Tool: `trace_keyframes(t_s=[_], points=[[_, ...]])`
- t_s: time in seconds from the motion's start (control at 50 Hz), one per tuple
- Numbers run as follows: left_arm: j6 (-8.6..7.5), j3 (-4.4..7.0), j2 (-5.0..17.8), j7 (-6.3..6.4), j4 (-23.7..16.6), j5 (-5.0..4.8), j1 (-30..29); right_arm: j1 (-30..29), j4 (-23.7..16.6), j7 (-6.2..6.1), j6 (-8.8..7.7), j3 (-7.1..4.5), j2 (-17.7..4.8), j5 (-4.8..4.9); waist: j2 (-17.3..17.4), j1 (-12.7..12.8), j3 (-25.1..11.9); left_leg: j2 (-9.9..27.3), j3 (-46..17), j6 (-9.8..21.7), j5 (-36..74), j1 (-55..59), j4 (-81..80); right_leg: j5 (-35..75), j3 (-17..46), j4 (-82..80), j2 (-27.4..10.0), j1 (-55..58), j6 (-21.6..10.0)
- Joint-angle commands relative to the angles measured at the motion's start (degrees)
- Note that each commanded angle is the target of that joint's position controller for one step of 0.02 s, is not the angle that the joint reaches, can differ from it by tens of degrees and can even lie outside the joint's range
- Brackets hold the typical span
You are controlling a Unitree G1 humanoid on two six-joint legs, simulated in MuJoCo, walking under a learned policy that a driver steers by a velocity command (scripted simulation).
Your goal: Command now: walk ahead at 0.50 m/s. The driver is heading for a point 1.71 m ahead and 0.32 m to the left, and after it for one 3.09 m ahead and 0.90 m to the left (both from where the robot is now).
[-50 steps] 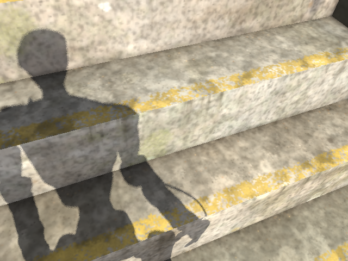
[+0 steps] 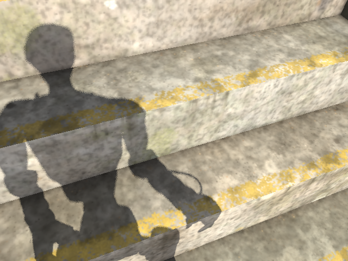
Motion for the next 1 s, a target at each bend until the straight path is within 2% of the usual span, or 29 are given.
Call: trace_keyframes(t_s=[0.02, 0.12, 0.16, 0.24, 0.3, 0.48, 0.5, 0.54, 0.72, 0.74, 0.76, 0.82, 0.9, 0.92, 1.0], points=[[-0.91, 0.5, 3.8, 0.06, -3.2, 0.01, -2.1, -0.9, -3.3, -0.07, -0.81, -1.55, -6.6, 0.01, 1.8, 0.0, -3.5, 7.1, -6.5, -1.1, 7.7, 2.1, -3.1, 6.0, 5.2, -0.7, -7.7, 0.0, -2.5], [-0.94, 0.24, 4.1, 0.0, -2.9, 0.07, -2.9, -1.4, -3.3, 0.03, -0.84, -1.47, -6.9, -0.04, 1.7, 0.1, -3.6, 7.2, -7.0, -1.2, 8.1, 2.1, -3.3, 5.7, 5.0, -0.9, -7.9, 0.1, -2.3], [-0.96, -0.08, 3.9, -0.58, -2.9, -0.09, -3.8, -2.5, -3.7, 0.23, -0.37, -1.16, -6.9, 0.02, 1.7, -0.5, -3.7, 8.0, -7.2, -0.7, 8.4, 1.9, -3.5, 6.1, 5.2, -1.3, -8.1, 0.7, -2.2], [-0.99, 0.03, 4.9, -0.75, -1.9, 0.26, -2.6, -0.5, -2.2, 0.27, -0.02, -1.24, -7.8, 0.41, 1.6, -0.4, -3.8, 7.9, -6.5, -1.0, 12.0, 2.2, -2.0, 8.6, 5.0, 0.4, -8.4, 1.7, -2.0], [-0.59, 0.17, 5.5, -0.78, -1.0, 0.34, -1.9, -0.2, -1.6, 0.39, 0.37, -1.31, -7.7, 0.44, 1.7, -0.3, -3.2, 7.8, -6.2, -0.8, 10.4, 1.2, -1.1, 7.6, 5.0, 1.3, -8.4, 1.2, -1.8], [0.49, 0.79, 6.4, -1.1, 0.3, 0.73, -1.0, 0.4, -0.6, 0.34, 1.85, -2.07, -8.2, 0.48, 2.1, 0.2, -2.4, 8.1, -5.9, 0.4, 9.8, -0.2, 1.5, 4.2, 4.8, 3.7, -7.7, -1.3, -1.3], [0.71, 1.03, 6.9, -1.0, 0.6, 0.5, -0.1, 1.3, -0.1, 0.3, 2.14, -2.51, -9.3, 0.64, 2.5, 0.2, -2.8, 8.0, -6.1, 0.7, 6.4, -0.2, 1.2, 2.6, 4.5, 3.3, -7.2, -1.5, -0.9], [1.08, 1.05, 6.8, -0.91, 0.4, 0.56, -0.6, 1.1, 0.0, 0.1, 2.65, -2.58, -9.1, 0.45, 1.8, 0.1, -1.3, 8.1, -6.5, 1.0, 4.7, -1.5, 0.9, 2.2, 4.5, 3.1, -6.9, -2.5, -0.7], [1.68, 1.25, 6.8, -0.51, 1.0, 0.63, 2.2, 2.9, 1.3, -0.24, 3.61, -3.12, -9.1, 0.48, 1.7, 0.3, -0.7, 8.0, -6.8, 1.6, 4.0, -2.6, 1.3, -0.1, 4.5, 3.8, -6.3, -3.7, -0.7], [1.68, 2.76, 9.4, -1.0, 1.0, 0.32, 3.4, 7.9, 2.5, 0.46, 3.43, -3.71, -10.5, -0.35, 4.7, -2.1, -2.9, 7.5, -6.2, 0.4, 6.0, 0.6, 0.4, 3.0, 5.0, 7.1, -6.3, -4.3, -1.2], [1.77, 2.88, 8.9, -1.11, 0.4, 0.2, 3.4, 7.3, 3.0, 0.72, 3.31, -3.78, -10.4, -0.52, 5.3, -1.0, -1.9, 8.3, -7.0, 0.6, 7.1, -0.7, 0.0, 3.2, 4.7, 7.8, -6.5, -4.5, -1.4], [2.23, 3.11, 7.5, -1.27, 0.5, 0.52, 5.1, 5.7, 2.9, 0.59, 3.48, -3.57, -8.7, -0.5, 3.4, 0.2, -0.3, 8.8, -7.1, 1.2, 5.0, -2.7, -1.2, 1.0, 4.8, 8.1, -6.7, -4.7, -1.1], [2.36, 3.5, 7.4, -1.19, 0.5, 0.45, 6.1, 7.7, 3.6, 0.57, 3.62, -3.97, -8.9, -0.42, 1.0, -0.2, 1.7, 7.7, -6.5, 0.9, 0.4, -3.7, -2.1, 1.1, 5.6, 7.1, -6.7, -4.9, -1.3], [2.34, 3.7, 7.8, -0.92, 0.7, 0.19, 5.9, 7.9, 3.4, 0.6, 3.64, -4.25, -9.4, -0.57, 0.7, -0.3, 1.8, 7.5, -6.6, 0.3, -0.6, -3.8, -2.5, 1.4, 5.6, 6.8, -6.8, -4.8, -1.3], [2.31, 4.0, 7.8, -0.46, 1.1, 0.2, 7.1, 9.7, 3.9, 0.7, 3.53, -4.52, -9.0, -0.27, 0.4, -0.4, 1.3, 6.8, -5.9, -0.2, 0.2, -3.1, -2.4, 2.4, 6.0, 6.3, -7.0, -4.2, -1.5]])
